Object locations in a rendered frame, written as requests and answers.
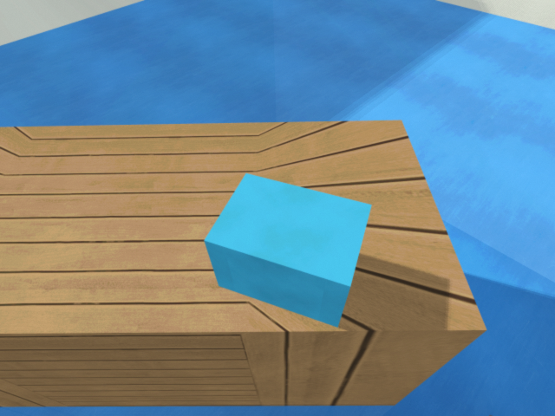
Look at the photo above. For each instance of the carton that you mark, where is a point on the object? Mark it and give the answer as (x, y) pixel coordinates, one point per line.
(289, 246)

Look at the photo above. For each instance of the pedestal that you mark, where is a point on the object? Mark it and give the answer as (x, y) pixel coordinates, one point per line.
(108, 296)

